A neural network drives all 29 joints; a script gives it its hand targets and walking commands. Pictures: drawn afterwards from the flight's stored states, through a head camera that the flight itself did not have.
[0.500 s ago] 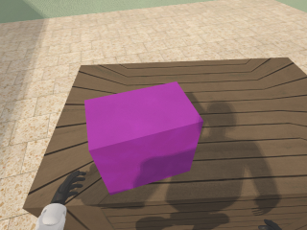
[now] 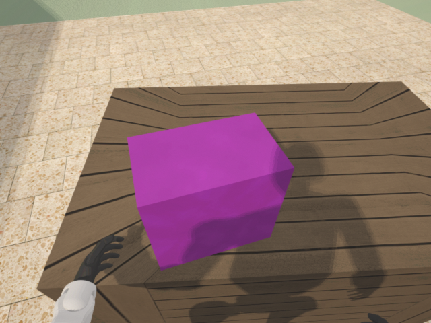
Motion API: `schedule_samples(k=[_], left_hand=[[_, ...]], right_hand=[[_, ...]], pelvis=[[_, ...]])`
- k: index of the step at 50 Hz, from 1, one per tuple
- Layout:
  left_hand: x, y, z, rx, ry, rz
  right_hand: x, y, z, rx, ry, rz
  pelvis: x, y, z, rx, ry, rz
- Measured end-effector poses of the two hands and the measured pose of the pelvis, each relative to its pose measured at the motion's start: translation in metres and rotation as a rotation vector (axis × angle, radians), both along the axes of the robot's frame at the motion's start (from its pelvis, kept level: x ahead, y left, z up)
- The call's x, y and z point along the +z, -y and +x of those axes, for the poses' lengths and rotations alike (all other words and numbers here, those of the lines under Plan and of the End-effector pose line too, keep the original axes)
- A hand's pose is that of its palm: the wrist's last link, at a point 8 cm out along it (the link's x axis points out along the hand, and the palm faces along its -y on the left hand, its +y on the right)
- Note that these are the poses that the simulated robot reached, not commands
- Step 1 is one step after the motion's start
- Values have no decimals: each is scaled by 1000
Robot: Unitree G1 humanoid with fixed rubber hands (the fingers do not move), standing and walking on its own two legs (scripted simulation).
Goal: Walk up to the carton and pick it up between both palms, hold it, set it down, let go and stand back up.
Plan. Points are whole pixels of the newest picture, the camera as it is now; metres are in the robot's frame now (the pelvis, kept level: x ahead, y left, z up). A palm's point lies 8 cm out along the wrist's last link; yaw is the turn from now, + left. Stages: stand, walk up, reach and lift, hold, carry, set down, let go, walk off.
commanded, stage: stand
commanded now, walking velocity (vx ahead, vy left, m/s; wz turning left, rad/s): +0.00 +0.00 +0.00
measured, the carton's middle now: (207, 192) +0.39 +0.03 +0.02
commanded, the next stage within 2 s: none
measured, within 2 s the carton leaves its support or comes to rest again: neither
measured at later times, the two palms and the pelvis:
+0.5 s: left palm (89, 272) +0.24 +0.26 -0.03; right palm out of the picture +0.12 -0.31 -0.09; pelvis +0.01 -0.01 +0.00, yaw +1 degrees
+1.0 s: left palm (89, 270) +0.25 +0.26 -0.03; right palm out of the picture +0.12 -0.33 -0.10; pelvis +0.02 -0.03 +0.00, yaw +1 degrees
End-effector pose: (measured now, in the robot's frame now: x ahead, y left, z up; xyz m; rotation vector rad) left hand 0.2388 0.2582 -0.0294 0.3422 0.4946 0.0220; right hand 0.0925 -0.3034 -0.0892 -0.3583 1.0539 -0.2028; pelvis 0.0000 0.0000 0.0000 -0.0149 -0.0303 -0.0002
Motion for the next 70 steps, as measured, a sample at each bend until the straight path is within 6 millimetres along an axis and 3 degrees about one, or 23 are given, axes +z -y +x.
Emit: schedule_samples(k=[23, 40, 59, 70], left_hand=[[1, -1, 5, 35, -19, 29], [3, -1, 7, 77, -37, 52], [5, 0, 11, 95, -69, 90], [3, -4, 10, 100, -43, 73]], right_hand=[[-2, 7, 29, 30, 24, 12], [-2, 26, 40, 24, 24, 1], [-17, 32, 26, -3, -45, 21], [-6, 35, 30, 19, -36, -9]], pelvis=[[0, 8, 9, 14, -12, 7], [-1, 20, 17, 13, -5, 11], [-1, 29, 22, 9, -3, 11], [0, 28, 17, 8, 2, 10]])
